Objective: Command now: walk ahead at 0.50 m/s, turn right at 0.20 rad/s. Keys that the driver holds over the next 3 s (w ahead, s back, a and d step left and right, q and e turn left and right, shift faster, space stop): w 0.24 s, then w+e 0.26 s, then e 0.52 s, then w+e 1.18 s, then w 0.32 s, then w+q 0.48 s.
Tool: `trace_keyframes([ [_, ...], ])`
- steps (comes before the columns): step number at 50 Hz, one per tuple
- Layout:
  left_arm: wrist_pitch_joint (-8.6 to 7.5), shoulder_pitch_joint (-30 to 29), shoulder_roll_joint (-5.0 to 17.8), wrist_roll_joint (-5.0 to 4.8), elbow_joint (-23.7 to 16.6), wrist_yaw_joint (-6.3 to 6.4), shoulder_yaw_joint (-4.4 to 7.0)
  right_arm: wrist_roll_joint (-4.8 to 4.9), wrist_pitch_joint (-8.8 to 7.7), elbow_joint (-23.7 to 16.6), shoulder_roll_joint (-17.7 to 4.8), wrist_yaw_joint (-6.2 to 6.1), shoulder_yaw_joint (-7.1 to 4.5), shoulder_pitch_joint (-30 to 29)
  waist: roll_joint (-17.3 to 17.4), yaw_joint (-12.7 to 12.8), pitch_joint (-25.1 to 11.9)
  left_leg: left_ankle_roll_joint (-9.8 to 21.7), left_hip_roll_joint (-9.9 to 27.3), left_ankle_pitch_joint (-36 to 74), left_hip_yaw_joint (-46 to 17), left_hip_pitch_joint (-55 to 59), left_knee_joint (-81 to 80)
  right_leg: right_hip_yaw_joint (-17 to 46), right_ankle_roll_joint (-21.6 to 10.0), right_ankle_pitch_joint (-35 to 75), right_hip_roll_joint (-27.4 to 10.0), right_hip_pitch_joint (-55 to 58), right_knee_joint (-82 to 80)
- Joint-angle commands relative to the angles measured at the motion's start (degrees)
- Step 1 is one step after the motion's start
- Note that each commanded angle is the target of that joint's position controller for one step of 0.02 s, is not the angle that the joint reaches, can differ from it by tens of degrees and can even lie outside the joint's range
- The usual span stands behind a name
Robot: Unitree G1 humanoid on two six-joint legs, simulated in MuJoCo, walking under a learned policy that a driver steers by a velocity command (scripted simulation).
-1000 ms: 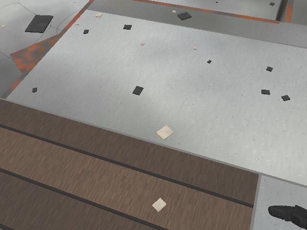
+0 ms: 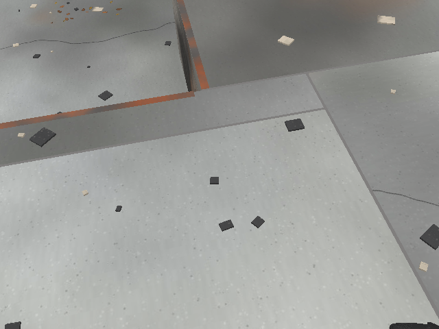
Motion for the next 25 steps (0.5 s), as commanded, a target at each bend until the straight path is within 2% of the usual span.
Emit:
trace_keyframes([
  [1,-0.49,2.77,9.91,-0.37,-0.92,0.34,2.79,0.41,-1.35,-5.68,-4.71,0.77,-0.96,-7.51,-6.89,1.36,1.65,1.63,-1.58,0.85,0.79,2.67,-4.47,8.62,-8.25,12.13,-16.29,-1.45,-3.77],
  [4,0.3,3.11,10.3,-0.28,0.37,0.64,3.05,0.27,-1.69,-5.8,-5.82,1.3,-1.42,-5.58,-8.32,-0.2,1.34,4.25,-2.4,-6.16,1.2,4.23,-6.84,10.38,-6.77,18.61,-18.71,3.99,-0.23],
  [5,0.58,2.39,10.52,-0.28,0.44,0.69,3.12,0.22,-1.8,-5.26,-6.46,1.22,-1.79,-3.02,-8.86,-1.74,0.1,5.3,-3.57,-8.36,2.52,8.16,-7.67,9.94,-6.01,25.12,-18.2,4.58,2.55],
  [6,0.85,1.53,10.05,-0.14,0.36,0.7,2.86,0.04,-1.88,-3.58,-7.84,0.89,-2.69,2.85,-8.15,-4.97,-3.56,6.86,-5.28,-7.75,4.31,16.58,-9.31,7.85,-4.75,34.13,-15.59,4.1,9.4],
  [7,0.96,1.43,8.23,0.5,-0.3,0.75,1.98,-0.45,-1.98,-1.92,-10.36,0.56,-3.59,11.52,-6.14,-8.77,-11.21,9.77,-0.88,-4.71,0.53,31.18,-6.76,5.18,-2.89,32.2,-12.47,-1.7,21.7],
  [8,0.24,8.14,4.0,0.43,-1.19,0.63,0.59,-1.34,-1.8,-0.89,-15.63,0.33,-4.92,18.94,6.28,-8.3,-21.26,18.21,12.26,-9.99,-21.27,53.93,-7.36,0.98,1.65,11.49,-4.35,-21.26,43.39],
  [9,-0.59,9.07,4.12,-0.25,-0.6,0.47,0.27,0.13,-1.36,0.9,-12.53,0.9,-4.34,21.82,14.46,-8.83,-23.94,21.96,17.11,-23.39,-39.87,59.72,-17.24,3.39,3.19,-18.2,-0.45,-33.53,54.23],
  [10,-1.03,3.48,9.11,-1.35,-1.3,0.23,1.45,0.97,-1.16,0.37,-9.09,0.76,-3.23,18.56,7.33,-9.68,-14.79,19.05,15.9,-31.58,-35.52,53.53,-19.19,5.04,2.72,-16.0,-4.17,-39.52,58.38],
  [11,-1.29,-1.66,9.37,-1.46,-2.63,0.16,1.42,0.45,-0.72,-0.46,-7.61,0.44,-2.69,14.67,2.6,-8.88,-8.81,16.84,13.71,-30.36,-27.96,45.72,-20.01,2.52,2.32,-11.0,-7.25,-40.03,57.08],
  [12,-1.36,-4.49,8.66,-0.63,-3.3,0.16,1.37,-0.11,-0.48,-0.64,-6.55,0.45,-2.18,11.69,0.1,-7.36,-3.59,16.21,11.21,-24.57,-22.21,37.63,-21.83,0.8,2.46,-7.18,-9.36,-38.91,53.03],
  [13,-1.04,-4.02,8.18,-0.14,-2.88,0.19,1.67,-0.71,-0.71,-0.9,-5.11,0.35,-1.68,9.82,0.76,-5.59,-2.35,15.34,9.47,-20.07,-18.02,33.23,-23.26,1.04,2.56,-4.18,-11.33,-36.1,49.59],
  [14,-0.56,-2.35,7.13,-0.33,-2.12,0.11,1.57,-0.99,-0.93,-0.87,-4.77,0.3,-1.56,9.04,2.1,-4.52,-2.26,14.93,8.3,-16.95,-15.03,30.59,-24.73,0.89,2.86,-2.44,-12.06,-33.21,48.1],
  [16,0.36,-0.91,5.26,-0.6,-1.17,0.19,1.27,-0.72,-1.6,0.05,-5.22,0.17,-1.78,9.36,2.58,-3.89,-2.15,15.34,7.8,-11.16,-9.66,28.43,-26.81,0.59,3.59,-0.51,-12.4,-32.22,46.02],
  [18,0.7,-3.37,4.71,-0.46,-1.96,0.45,1.17,-0.81,-1.95,1.2,-6.63,-0.14,-2.27,10.25,1.23,-4.27,-0.96,15.54,8.15,-5.74,-5.58,28.79,-28.2,1.63,4.39,3.77,-12.39,-35.22,42.18],
  [20,0.51,-5.52,4.4,-0.36,-2.49,0.32,1.17,-0.76,-1.79,2.01,-7.12,-0.48,-2.42,10.73,0.57,-4.81,-0.66,14.59,7.49,-1.22,-1.22,30.47,-28.57,1.92,4.71,10.13,-11.91,-36.78,36.57],
  [23,-0.07,-10.12,3.25,-0.39,-3.59,-0.64,0.78,-0.52,-1.47,2.6,-7.5,-0.96,-2.31,10.82,0.6,-6.42,0.33,12.42,5.56,0.78,5.22,30.6,-29.27,-1.25,4.36,19.33,-11.05,-33.79,25.96],
  [25,-0.23,-14.16,2.19,-0.37,-5.05,-1.36,0.32,-0.32,-1.08,3.71,-8.17,-1.25,-2.43,13.01,-0.15,-8.23,1.58,12.08,6.54,0.89,6.94,32.74,-29.35,-2.97,3.89,21.62,-10.69,-33.51,21.42],
])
